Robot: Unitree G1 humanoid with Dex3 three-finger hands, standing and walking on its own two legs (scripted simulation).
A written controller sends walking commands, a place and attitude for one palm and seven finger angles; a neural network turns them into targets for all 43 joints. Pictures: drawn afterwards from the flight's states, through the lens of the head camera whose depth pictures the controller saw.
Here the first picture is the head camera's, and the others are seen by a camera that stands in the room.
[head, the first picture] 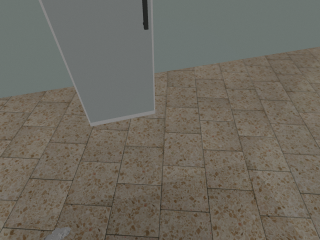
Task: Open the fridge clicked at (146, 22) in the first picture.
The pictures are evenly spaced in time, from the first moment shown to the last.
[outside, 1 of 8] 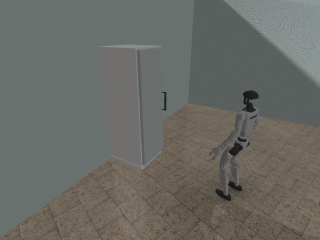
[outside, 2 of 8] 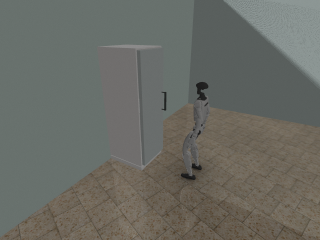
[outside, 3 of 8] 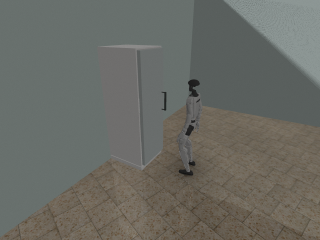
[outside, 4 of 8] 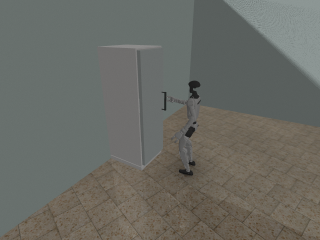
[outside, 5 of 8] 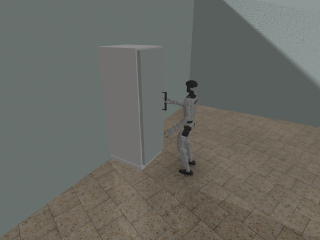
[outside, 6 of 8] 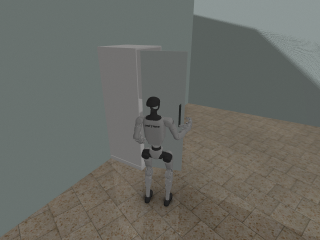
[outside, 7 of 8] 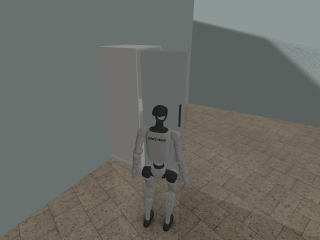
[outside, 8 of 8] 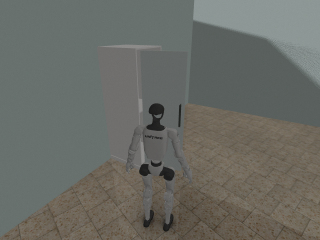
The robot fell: no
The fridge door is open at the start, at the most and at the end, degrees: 0 76 72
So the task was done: yes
